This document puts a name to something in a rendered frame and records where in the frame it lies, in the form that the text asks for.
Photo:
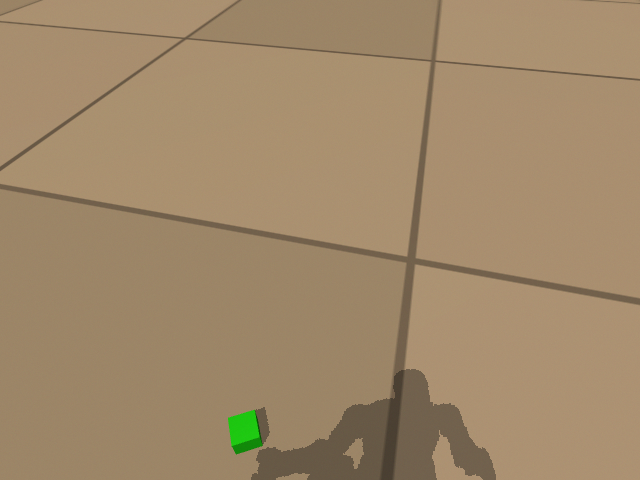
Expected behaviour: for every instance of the cube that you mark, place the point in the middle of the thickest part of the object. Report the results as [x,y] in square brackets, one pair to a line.
[244,432]

